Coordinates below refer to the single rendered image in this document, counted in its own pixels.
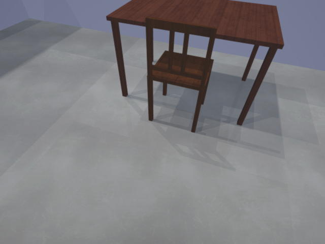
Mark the chair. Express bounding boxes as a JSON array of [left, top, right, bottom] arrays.
[[145, 16, 217, 133]]

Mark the table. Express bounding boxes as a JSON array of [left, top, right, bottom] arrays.
[[106, 0, 284, 126]]

